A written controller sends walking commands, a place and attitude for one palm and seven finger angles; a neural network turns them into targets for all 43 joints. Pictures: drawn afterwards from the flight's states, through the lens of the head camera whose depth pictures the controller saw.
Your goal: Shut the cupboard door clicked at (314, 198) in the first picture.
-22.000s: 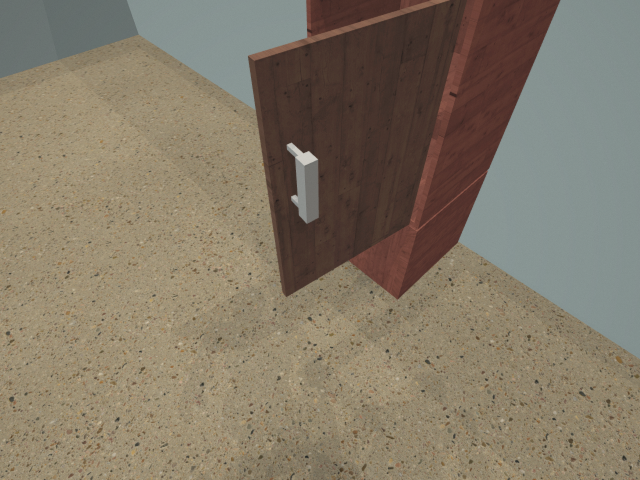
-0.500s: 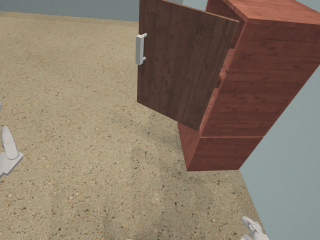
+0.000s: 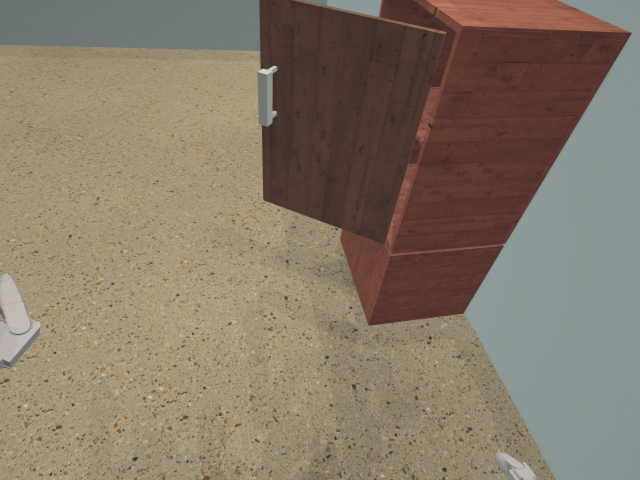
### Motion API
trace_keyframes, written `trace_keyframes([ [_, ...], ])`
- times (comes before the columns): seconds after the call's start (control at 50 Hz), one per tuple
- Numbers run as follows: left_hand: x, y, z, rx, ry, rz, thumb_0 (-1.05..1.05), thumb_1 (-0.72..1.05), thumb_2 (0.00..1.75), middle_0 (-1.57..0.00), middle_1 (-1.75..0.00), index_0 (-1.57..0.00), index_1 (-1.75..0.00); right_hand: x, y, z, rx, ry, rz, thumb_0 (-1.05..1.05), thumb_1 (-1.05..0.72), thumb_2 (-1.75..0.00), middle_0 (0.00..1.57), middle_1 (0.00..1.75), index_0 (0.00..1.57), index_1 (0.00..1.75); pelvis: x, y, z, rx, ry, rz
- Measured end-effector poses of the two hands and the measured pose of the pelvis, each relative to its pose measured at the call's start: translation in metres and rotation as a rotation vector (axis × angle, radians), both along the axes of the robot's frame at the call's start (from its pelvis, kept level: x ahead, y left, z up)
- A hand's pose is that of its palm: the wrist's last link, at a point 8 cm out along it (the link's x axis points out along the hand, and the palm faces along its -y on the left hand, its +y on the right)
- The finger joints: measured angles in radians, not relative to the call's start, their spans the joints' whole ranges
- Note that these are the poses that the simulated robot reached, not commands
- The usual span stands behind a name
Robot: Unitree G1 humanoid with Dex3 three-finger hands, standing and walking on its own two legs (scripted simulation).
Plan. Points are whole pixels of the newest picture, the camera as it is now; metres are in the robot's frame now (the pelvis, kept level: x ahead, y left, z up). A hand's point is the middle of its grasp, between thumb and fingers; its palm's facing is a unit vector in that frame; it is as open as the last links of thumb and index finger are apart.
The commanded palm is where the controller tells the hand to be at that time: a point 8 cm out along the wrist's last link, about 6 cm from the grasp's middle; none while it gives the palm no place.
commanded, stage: stop stepping back and stand still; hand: left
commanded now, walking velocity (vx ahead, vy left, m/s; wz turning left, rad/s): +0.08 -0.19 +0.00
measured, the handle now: (269, 95) +0.98 +0.15 +0.04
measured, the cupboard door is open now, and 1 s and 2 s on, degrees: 55 55 55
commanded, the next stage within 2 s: let the arm hang, fingers relaxed in 0.58 s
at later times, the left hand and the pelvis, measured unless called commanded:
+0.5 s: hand (80, 290) +0.25 +0.24 +0.17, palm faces +0.40 -0.78 -0.48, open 7.4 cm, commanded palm +0.19 +0.29 +0.19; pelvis +0.04 -0.01 +0.00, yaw -1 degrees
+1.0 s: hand out of the picture +0.07 +0.18 -0.16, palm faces +0.00 -0.98 -0.18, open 7.1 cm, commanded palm none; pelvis +0.00 +0.00 +0.01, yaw +0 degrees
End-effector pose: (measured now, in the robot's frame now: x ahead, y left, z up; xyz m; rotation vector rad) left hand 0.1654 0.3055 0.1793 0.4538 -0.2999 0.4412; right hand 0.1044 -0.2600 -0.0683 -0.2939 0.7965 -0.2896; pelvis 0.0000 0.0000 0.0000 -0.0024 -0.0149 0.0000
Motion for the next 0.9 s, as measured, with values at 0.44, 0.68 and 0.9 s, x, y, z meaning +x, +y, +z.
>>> trace_keyframes([
  [0.44,0.038,-0.029,0.006,0.077,0.109,-0.042,0.02,0.89,0.9,-0.21,-0.3,-0.21,-0.3,0.062,0.008,-0.013,0.116,0.004,0.035,0.01,-0.91,-0.89,0.2,0.3,0.21,0.3,0.037,-0.012,0.002,0.005,0.035,-0.015],
  [0.68,0.039,-0.018,0.009,0.09,0.117,-0.032,0.02,0.89,0.9,-0.21,-0.3,-0.21,-0.3,0.081,0.004,0.007,0.094,-0.09,0.029,0.01,-0.91,-0.9,0.2,0.3,0.2,0.3,0.034,-0.008,0.006,-0.002,0.041,-0.024],
  [0.9,-0.025,-0.052,-0.257,-0.339,1.211,-0.057,0.01,0.91,0.9,-0.2,-0.3,-0.2,-0.3,0.026,0.009,-0.043,0.142,0.173,0.113,0.01,-0.91,-0.9,0.2,0.3,0.2,0.3,0.004,0.005,0.001,0.017,0.03,-0.007],
])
